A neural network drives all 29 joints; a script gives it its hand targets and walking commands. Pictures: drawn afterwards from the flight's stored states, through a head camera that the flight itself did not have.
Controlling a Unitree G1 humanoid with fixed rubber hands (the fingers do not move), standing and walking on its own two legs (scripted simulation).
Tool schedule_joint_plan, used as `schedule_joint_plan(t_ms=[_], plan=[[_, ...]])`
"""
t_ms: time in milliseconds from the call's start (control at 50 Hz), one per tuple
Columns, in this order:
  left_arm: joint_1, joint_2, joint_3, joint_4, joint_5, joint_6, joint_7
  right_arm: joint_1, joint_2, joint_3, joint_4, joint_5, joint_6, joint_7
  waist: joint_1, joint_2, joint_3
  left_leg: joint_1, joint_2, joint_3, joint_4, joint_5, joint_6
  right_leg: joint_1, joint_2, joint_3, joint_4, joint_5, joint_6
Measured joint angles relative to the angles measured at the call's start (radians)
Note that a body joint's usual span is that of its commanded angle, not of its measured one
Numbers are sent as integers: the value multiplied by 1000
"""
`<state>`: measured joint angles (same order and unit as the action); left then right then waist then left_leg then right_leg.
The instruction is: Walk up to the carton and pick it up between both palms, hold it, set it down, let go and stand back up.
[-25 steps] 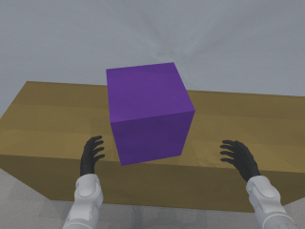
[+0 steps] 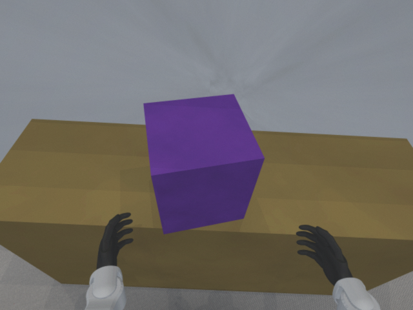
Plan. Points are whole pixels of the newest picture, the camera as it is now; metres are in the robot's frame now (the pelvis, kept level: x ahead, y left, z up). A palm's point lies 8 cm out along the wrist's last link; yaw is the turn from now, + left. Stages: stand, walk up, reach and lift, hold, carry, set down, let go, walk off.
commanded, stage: set down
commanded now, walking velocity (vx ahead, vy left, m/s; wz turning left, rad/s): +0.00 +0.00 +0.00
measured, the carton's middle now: (197, 165) +0.45 +0.05 -0.01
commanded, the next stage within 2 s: let go in 1.04 s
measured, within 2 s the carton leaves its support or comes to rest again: neither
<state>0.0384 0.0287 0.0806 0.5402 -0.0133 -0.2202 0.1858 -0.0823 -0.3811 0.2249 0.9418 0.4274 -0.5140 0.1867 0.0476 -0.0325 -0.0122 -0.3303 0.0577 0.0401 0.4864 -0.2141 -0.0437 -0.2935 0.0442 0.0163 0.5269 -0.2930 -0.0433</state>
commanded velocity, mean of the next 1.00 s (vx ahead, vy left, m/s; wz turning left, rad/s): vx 0.00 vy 0.00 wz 0.00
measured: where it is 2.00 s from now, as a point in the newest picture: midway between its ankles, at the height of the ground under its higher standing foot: outside the picture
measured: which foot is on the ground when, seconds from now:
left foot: down 0.00-1.00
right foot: down 0.00-1.00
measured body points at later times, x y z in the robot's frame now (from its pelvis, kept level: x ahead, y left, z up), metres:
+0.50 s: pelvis +0.03 +0.03 +0.01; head +0.03 +0.04 +0.46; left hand +0.21 +0.23 -0.06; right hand +0.22 -0.21 -0.06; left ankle +0.02 +0.15 -0.74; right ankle -0.02 -0.09 -0.74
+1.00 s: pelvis +0.02 +0.02 +0.01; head +0.02 +0.04 +0.46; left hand +0.18 +0.25 -0.08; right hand +0.19 -0.20 -0.08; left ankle +0.02 +0.15 -0.74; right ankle -0.02 -0.09 -0.74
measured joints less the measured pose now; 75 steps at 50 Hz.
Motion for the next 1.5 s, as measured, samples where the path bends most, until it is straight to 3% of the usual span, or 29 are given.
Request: schedule_joint_plan(t_ms=[440, 920, 1160, 1500], plan=[[162, 33, -75, -62, 44, 164, -28, 142, 77, -146, -35, -199, 136, -12, -8, 8, 17, 155, -24, 16, -82, -9, 35, 187, -23, 18, -158, 36, 35], [184, 117, -54, -42, 39, 270, -142, 229, 164, -208, -131, -368, 233, -126, -19, 14, 62, 213, -24, -8, -94, -6, 30, 261, -22, -3, -191, 43, 33], [165, 158, -63, -28, 28, 333, -170, 241, 207, -240, -155, -433, 284, -165, -34, 11, 85, 225, -27, -7, -88, -3, 31, 266, -25, -4, -171, 40, 33], [139, 163, -76, -14, 9, 360, -175, 266, 202, -261, -202, -464, 320, -165, -42, 22, 92, 225, -27, 9, -78, -3, 34, 250, -28, 6, -141, 35, 36]])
